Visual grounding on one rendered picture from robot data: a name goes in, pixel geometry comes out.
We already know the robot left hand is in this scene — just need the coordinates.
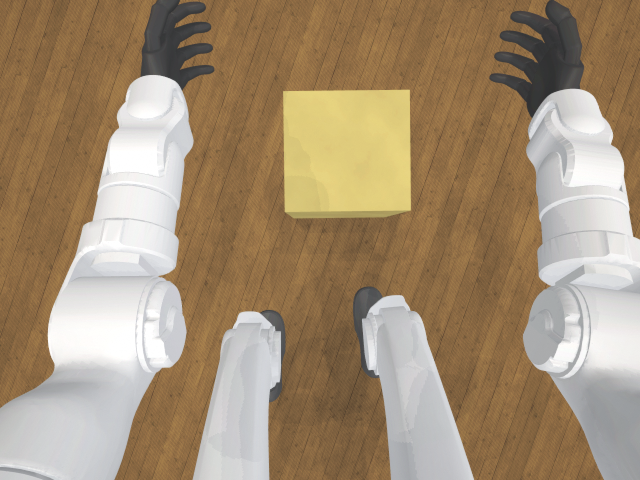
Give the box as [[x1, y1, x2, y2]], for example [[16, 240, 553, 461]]
[[141, 0, 214, 90]]

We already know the right robot forearm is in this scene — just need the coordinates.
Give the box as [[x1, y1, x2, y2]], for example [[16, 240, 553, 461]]
[[526, 89, 640, 293]]

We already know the robot left thigh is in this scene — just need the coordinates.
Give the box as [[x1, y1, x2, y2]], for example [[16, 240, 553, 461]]
[[193, 323, 281, 480]]

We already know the left robot forearm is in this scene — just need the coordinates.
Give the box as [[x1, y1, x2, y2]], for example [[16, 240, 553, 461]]
[[48, 75, 194, 362]]

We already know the robot left foot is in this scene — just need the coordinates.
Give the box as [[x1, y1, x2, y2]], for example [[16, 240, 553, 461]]
[[260, 310, 285, 402]]

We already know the right robot upper arm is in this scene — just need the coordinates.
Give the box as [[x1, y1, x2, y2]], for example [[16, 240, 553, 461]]
[[523, 283, 640, 480]]

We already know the robot right hand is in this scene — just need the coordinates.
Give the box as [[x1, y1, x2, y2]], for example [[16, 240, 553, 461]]
[[489, 0, 584, 118]]

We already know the left robot upper arm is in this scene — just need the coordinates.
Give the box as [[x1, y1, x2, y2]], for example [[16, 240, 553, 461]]
[[0, 276, 187, 480]]

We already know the carton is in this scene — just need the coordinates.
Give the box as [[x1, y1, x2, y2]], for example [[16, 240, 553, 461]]
[[283, 90, 411, 218]]

